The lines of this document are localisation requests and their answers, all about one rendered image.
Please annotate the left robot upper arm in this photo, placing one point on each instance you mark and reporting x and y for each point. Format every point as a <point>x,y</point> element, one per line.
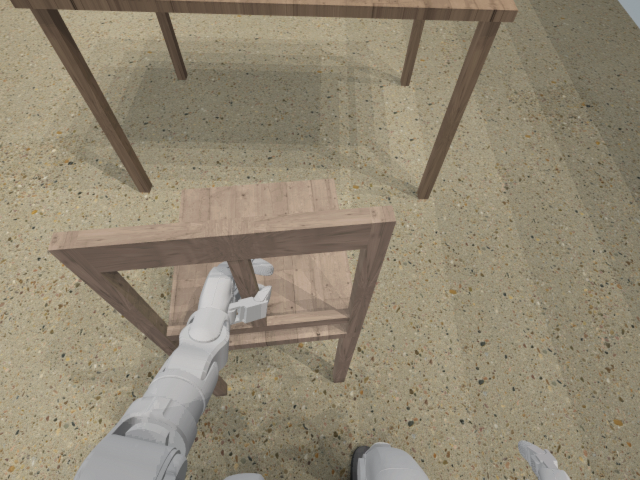
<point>124,458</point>

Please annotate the right robot shin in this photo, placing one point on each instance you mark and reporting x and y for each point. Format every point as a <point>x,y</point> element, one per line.
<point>378,444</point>

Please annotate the left robot hand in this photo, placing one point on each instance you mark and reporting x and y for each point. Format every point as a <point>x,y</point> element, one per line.
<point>220,292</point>

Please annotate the right robot hand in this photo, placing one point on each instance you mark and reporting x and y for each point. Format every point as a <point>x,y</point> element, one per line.
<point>543,463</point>

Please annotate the table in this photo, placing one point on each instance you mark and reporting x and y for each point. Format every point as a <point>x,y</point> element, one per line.
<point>489,13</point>

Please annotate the right robot thigh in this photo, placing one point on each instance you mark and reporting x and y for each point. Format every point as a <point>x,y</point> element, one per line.
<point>388,463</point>

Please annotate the chair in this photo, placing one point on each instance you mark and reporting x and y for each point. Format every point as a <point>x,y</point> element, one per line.
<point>295,226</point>

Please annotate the left robot forearm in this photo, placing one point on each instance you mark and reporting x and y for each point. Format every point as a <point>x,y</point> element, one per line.
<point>170,409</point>

